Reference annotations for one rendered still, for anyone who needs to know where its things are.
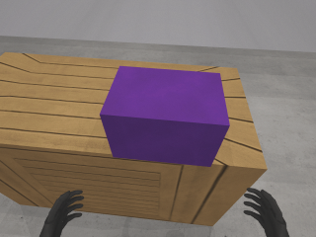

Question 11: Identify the pedestal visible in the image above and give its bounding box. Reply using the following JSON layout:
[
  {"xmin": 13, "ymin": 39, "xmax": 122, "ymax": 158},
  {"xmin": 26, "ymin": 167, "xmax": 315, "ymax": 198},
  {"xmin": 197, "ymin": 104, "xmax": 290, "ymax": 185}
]
[{"xmin": 0, "ymin": 52, "xmax": 268, "ymax": 226}]

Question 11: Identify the carton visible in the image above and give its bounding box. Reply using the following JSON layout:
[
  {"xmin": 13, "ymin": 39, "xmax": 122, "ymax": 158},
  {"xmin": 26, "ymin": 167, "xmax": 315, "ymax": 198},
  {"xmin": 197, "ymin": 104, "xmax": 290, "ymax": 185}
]
[{"xmin": 100, "ymin": 66, "xmax": 230, "ymax": 167}]

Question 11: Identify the left robot hand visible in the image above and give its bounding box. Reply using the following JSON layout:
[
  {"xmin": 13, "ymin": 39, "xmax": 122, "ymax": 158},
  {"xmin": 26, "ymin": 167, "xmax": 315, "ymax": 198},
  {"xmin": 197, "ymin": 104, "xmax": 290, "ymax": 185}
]
[{"xmin": 39, "ymin": 190, "xmax": 84, "ymax": 237}]

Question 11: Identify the right robot hand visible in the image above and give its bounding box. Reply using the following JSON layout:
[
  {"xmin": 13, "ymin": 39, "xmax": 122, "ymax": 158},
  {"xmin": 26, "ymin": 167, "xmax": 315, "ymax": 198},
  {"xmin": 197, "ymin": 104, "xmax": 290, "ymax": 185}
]
[{"xmin": 243, "ymin": 188, "xmax": 289, "ymax": 237}]

